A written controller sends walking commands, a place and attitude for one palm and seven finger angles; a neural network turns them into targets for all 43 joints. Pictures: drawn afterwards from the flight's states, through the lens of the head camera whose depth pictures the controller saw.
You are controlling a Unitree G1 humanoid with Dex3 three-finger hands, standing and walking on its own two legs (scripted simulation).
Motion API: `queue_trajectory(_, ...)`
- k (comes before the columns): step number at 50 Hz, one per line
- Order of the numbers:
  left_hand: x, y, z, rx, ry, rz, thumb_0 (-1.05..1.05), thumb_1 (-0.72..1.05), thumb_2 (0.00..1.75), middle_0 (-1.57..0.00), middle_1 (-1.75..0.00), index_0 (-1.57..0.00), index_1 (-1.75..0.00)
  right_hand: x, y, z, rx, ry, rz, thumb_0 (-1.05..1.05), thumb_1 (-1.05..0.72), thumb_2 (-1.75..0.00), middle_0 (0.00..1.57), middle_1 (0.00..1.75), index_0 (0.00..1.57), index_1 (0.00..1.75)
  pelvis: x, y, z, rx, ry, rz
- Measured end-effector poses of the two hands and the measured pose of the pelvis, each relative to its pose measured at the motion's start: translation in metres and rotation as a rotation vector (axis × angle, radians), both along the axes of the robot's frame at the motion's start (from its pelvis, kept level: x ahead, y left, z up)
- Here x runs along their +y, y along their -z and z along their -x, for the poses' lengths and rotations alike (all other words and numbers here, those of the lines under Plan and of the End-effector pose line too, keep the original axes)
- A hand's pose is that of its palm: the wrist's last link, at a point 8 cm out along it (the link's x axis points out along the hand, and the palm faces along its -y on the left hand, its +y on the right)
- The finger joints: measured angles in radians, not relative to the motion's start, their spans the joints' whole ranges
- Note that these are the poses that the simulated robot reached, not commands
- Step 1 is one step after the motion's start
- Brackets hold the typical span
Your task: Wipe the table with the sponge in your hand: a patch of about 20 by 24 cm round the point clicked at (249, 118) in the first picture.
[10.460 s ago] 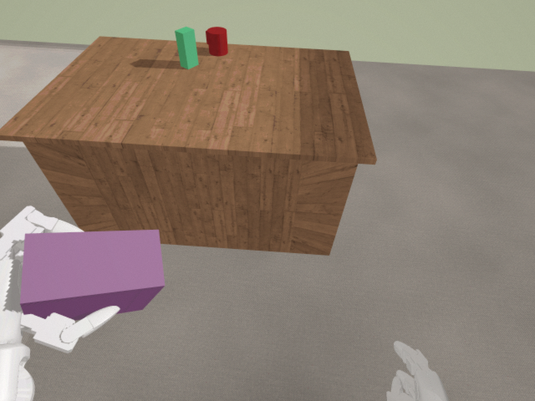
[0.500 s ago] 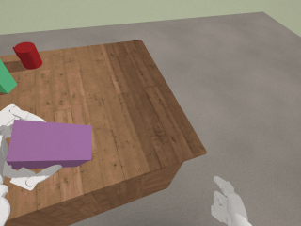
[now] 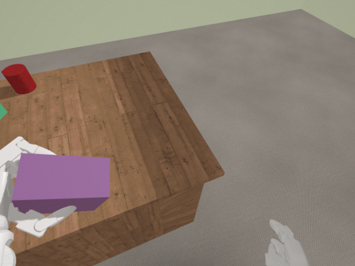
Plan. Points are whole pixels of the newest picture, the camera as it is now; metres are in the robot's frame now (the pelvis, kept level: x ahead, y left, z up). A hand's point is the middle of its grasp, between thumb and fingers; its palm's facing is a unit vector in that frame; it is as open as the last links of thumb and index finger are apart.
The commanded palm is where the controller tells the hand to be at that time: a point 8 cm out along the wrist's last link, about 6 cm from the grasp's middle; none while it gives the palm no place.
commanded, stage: come to a stop and stand still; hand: left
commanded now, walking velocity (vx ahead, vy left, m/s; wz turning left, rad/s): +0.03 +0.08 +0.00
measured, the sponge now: (77, 186) +0.23 +0.20 +0.12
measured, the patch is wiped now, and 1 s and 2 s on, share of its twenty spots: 0.00 0.00 0.00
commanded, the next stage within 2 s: look again from close up in 1.44 s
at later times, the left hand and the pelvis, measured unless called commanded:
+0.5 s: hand (5, 188) +0.21 +0.31 +0.13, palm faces +0.29 -0.88 -0.37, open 10.7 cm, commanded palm +0.16 +0.35 +0.18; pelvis +0.00 +0.07 +0.00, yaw +0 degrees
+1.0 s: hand out of the picture +0.22 +0.31 +0.15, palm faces +0.34 -0.86 -0.38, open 10.7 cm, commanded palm +0.16 +0.34 +0.18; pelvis +0.00 +0.07 +0.00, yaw -1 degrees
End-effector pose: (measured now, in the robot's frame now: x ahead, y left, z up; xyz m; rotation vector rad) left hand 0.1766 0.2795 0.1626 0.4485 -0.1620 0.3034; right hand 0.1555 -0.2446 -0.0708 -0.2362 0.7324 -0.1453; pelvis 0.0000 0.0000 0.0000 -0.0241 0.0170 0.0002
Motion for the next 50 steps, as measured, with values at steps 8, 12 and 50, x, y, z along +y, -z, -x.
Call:
queue_trajectory(8, 0.017, -0.008, 0.0, -0.015, -0.007, -0.037, -0.01, -0.55, 1.03, -0.65, -1.32, -0.68, -1.3, 0.009, 0.0, 0.004, 0.017, 0.017, 0.009, 0.01, -0.91, -0.89, 0.2, 0.3, 0.2, 0.3, 0.012, -0.003, -0.002, -0.008, -0.005, -0.006)
queue_trajectory(12, 0.059, -0.033, -0.014, -0.131, -0.03, -0.189, -0.01, -0.55, 1.03, -0.66, -1.32, -0.69, -1.3, 0.03, 0.0, 0.004, 0.018, -0.053, 0.02, 0.01, -0.91, -0.89, 0.19, 0.3, 0.2, 0.3, 0.02, -0.001, 0.005, -0.009, -0.007, 0.001)
queue_trajectory(50, 0.074, -0.001, -0.01, -0.098, 0.028, -0.013, -0.01, -0.55, 1.03, -0.66, -1.31, -0.69, -1.29, 0.094, -0.011, -0.004, -0.029, -0.067, -0.02, 0.01, -0.9, -0.89, 0.2, 0.3, 0.2, 0.3, 0.066, -0.001, 0.003, -0.032, 0.011, -0.001)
